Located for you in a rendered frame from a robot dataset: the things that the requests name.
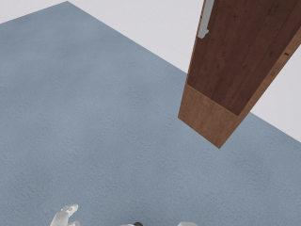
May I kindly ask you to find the handle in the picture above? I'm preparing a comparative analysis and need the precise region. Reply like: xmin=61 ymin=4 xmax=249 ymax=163
xmin=198 ymin=0 xmax=214 ymax=39

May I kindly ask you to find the robot left hand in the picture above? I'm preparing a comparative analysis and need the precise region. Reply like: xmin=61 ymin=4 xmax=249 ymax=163
xmin=50 ymin=203 xmax=83 ymax=226

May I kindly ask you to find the cupboard door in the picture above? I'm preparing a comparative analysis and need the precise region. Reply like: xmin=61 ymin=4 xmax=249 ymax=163
xmin=186 ymin=0 xmax=301 ymax=116

